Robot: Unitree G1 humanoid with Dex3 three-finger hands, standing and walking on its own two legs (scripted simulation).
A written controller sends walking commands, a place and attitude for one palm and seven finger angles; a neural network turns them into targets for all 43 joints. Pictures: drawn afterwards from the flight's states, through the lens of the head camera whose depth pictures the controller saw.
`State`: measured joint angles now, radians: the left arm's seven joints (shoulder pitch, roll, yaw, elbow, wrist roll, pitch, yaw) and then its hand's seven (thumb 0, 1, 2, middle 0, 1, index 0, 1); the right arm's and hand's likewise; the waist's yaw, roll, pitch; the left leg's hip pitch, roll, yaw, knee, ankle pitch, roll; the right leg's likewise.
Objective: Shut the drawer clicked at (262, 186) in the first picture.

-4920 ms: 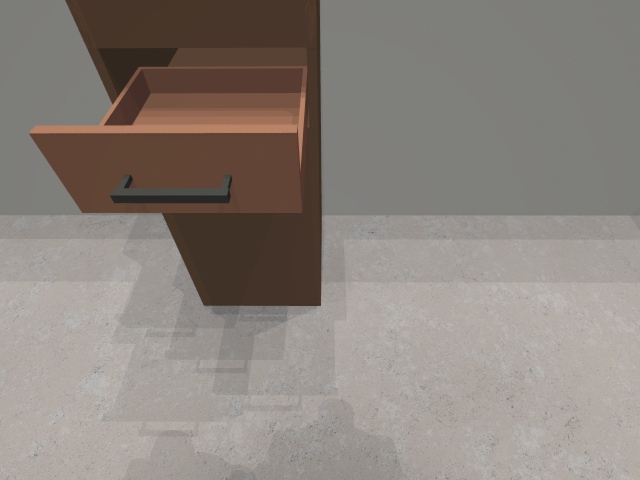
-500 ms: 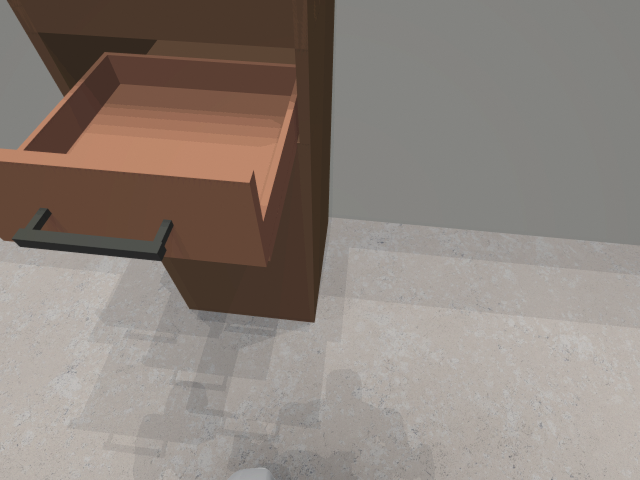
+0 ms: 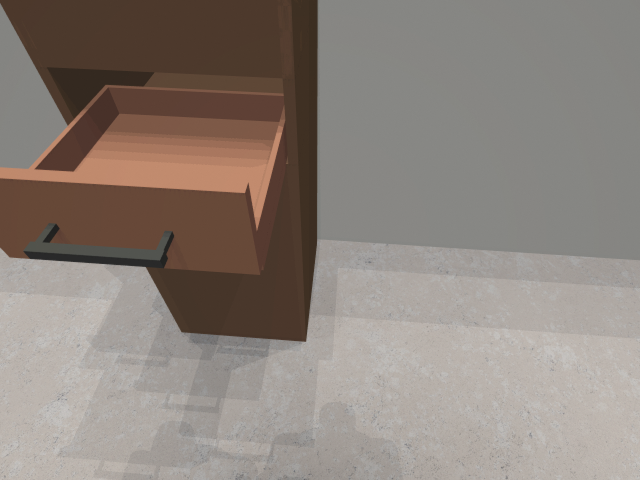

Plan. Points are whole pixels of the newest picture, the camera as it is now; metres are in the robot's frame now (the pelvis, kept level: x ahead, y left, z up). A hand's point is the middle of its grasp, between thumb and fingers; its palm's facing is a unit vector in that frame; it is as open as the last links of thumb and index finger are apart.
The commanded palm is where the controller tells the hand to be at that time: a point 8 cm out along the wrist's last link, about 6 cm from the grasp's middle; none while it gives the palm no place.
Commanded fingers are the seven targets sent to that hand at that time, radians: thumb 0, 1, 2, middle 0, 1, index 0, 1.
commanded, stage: look again from close up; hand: left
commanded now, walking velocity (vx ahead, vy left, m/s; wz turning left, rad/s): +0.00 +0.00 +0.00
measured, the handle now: (102, 244) +0.38 +0.31 +0.09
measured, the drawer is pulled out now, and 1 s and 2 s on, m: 0.27 0.27 0.27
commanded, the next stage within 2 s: shuffle to correct the standing spot in 0.52 s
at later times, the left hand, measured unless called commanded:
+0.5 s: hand out of the picture +0.03 +0.18 -0.17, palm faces +0.01 -0.98 -0.22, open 7.4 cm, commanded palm none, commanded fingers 0.00 0.90 0.90 -0.20 -0.30 -0.20 -0.30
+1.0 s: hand out of the picture +0.05 +0.22 -0.18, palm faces +0.05 -0.97 -0.25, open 7.4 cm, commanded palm none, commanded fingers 0.00 0.90 0.90 -0.20 -0.30 -0.20 -0.30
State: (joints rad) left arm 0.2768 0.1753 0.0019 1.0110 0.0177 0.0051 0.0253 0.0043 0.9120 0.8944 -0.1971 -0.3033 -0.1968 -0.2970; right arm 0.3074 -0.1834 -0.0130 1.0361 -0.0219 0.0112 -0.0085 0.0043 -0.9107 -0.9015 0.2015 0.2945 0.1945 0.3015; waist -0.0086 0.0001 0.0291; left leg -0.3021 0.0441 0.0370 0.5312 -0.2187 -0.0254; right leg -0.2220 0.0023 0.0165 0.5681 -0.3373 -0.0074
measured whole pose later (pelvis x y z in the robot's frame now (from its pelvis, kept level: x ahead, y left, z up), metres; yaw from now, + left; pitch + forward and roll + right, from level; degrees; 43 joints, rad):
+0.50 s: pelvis +0.02 +0.00 +0.00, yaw +0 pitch -1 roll +1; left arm 0.26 0.18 0.00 1.09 0.02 -0.01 0.03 0.00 0.91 0.89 -0.20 -0.30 -0.20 -0.30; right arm 0.21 -0.18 -0.01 1.09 -0.01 -0.01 -0.02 0.00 -0.91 -0.90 0.20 0.29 0.20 0.30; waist 0.01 0.00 0.04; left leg -0.24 0.05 0.05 0.48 -0.22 -0.03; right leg -0.16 0.00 0.02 0.51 -0.33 -0.01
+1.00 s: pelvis +0.04 +0.02 +0.00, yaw -1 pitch +0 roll +2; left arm 0.27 0.20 0.04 1.04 0.03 0.03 0.03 0.00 0.91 0.89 -0.20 -0.30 -0.20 -0.30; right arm 0.24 -0.20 -0.02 1.02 -0.02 0.02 -0.01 0.00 -0.91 -0.90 0.20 0.29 0.19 0.30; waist 0.03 -0.04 0.05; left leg -0.26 -0.01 0.08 0.57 -0.31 0.01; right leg -0.22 -0.06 0.02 0.67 -0.46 -0.01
